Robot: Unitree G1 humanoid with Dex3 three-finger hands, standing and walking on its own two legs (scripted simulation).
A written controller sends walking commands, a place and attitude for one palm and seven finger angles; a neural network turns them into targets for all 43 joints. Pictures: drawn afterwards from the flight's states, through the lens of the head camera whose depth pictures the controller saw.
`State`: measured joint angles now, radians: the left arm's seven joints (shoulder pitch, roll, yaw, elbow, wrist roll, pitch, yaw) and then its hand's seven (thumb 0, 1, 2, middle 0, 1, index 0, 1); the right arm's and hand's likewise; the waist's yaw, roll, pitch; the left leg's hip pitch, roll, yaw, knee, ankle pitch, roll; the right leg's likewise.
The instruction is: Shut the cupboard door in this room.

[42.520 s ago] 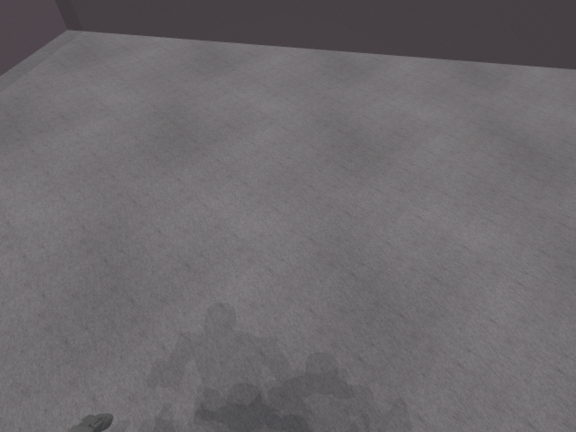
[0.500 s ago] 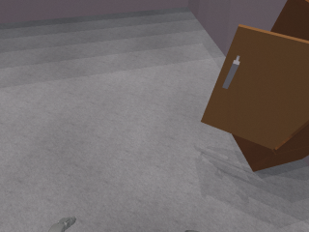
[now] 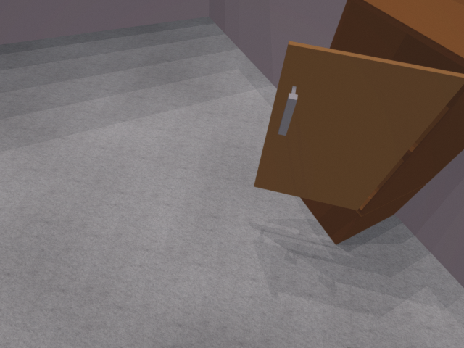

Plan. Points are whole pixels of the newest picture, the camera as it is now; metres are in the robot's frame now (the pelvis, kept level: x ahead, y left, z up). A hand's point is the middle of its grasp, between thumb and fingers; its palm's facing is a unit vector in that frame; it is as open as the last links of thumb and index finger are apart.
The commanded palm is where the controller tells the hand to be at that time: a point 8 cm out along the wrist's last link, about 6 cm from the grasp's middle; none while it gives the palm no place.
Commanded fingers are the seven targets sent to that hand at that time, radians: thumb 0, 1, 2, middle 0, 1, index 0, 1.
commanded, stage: turn to face it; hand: left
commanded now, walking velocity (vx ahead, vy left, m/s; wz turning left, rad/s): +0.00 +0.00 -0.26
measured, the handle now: (288, 110) +0.71 -0.11 -0.03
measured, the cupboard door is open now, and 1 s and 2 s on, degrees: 50 50 50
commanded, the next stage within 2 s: take the last steps up to it in 0.08 s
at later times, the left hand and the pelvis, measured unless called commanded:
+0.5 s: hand out of the picture +0.10 +0.15 -0.16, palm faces -0.10 -0.98 -0.18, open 7.4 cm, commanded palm none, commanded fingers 0.00 0.90 0.90 -0.20 -0.30 -0.20 -0.30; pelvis +0.05 -0.03 +0.01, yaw -7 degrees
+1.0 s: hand (225, 248) +0.35 +0.03 -0.16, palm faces -0.28 -0.94 -0.20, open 7.4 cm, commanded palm none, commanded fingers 0.00 0.90 0.90 -0.20 -0.30 -0.20 -0.30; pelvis +0.19 -0.13 -0.01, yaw -13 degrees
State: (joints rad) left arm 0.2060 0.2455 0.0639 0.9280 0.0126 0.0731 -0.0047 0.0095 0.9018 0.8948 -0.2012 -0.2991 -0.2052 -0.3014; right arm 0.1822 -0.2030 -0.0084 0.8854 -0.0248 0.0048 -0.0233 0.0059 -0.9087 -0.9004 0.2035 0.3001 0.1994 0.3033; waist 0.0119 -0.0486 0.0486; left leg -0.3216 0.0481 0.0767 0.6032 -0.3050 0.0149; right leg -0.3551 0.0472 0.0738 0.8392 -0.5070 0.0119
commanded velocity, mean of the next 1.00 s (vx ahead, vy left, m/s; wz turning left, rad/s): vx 0.17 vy -0.10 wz -0.15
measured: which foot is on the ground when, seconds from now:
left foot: down 0.00-0.28, up 0.30-0.56, down 0.58-1.00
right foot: up 0.00-0.26, down 0.28-0.58, up 0.60-0.98, down 1.00-1.00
